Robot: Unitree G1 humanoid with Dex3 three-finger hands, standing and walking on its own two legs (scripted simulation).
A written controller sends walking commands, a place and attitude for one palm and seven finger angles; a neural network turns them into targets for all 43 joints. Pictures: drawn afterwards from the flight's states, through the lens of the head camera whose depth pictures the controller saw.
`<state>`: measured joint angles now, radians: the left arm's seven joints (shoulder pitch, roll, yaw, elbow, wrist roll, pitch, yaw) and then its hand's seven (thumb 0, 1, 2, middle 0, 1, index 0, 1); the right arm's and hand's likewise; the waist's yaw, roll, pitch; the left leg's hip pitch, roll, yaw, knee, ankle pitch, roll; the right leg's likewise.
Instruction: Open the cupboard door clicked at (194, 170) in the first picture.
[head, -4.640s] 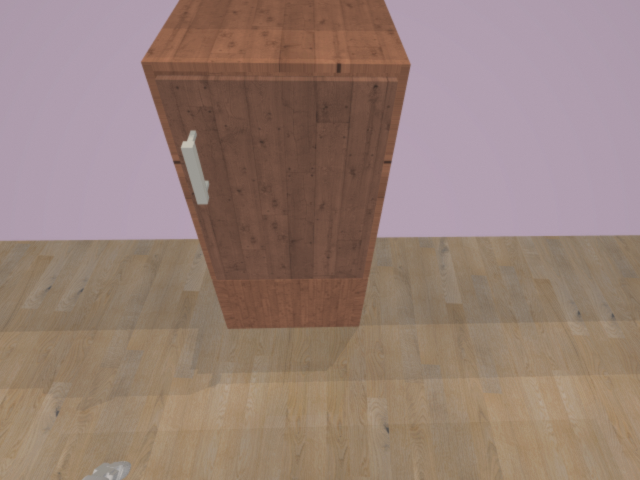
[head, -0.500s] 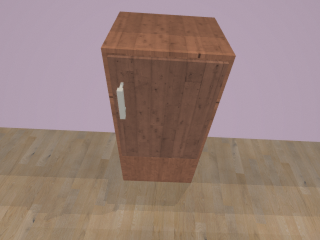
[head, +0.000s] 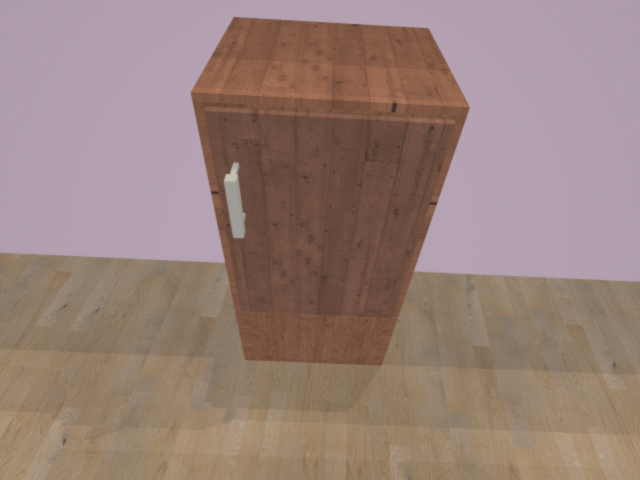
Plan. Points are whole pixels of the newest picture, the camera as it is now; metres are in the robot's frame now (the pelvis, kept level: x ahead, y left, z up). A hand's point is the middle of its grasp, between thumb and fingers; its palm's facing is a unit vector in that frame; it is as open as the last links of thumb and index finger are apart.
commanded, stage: shuffle to correct the standing spot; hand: left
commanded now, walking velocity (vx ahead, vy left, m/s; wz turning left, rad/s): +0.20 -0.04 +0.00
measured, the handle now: (237, 201) +0.60 +0.20 -0.01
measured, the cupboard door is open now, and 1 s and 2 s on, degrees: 0 0 0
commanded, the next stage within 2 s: come to a stop and stand still in 0.10 s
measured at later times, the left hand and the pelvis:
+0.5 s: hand out of the picture +0.11 +0.15 -0.17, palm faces +0.07 -0.97 -0.21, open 7.3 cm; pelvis +0.08 -0.03 +0.00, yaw +1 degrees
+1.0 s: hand out of the picture +0.05 +0.13 -0.16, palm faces +0.03 -0.98 -0.21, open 7.4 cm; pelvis +0.04 -0.04 +0.01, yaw -1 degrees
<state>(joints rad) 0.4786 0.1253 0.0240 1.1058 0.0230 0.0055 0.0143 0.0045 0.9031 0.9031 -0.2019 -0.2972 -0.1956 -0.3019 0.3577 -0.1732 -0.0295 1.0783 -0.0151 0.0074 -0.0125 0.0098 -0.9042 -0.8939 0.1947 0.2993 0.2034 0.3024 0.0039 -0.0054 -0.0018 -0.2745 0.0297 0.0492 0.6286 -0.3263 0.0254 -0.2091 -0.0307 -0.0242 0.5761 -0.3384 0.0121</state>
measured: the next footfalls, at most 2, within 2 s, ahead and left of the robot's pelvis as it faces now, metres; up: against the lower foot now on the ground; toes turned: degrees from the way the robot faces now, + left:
right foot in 0.26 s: +0.14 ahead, -0.15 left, +0.00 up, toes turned -8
left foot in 0.54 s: +0.16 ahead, +0.08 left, +0.00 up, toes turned +7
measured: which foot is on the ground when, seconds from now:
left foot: down 0.00-0.26, up 0.28-0.52, down 0.54-0.92, up 0.94-1.00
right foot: down 0.00-0.02, up 0.04-0.24, down 0.26-0.56, up 0.58-0.86, down 0.88-1.00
